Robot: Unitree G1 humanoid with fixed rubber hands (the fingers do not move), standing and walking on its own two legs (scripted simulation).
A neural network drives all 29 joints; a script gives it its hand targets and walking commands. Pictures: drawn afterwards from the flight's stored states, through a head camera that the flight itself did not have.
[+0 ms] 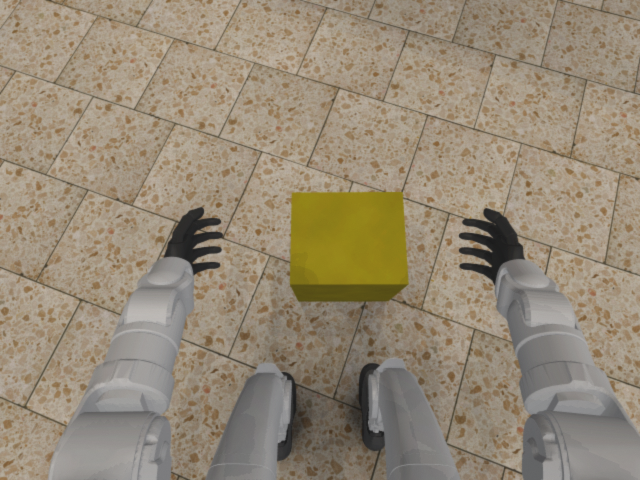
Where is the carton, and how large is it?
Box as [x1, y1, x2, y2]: [290, 192, 408, 301]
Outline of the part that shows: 292,193 290,285 298,301 388,300 408,283 402,192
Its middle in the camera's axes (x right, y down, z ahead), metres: +0.07 +0.03 +0.98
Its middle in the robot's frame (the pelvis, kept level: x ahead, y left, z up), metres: +0.50 -0.05 -0.55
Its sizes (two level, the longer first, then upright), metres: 0.248 0.208 0.279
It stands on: the floor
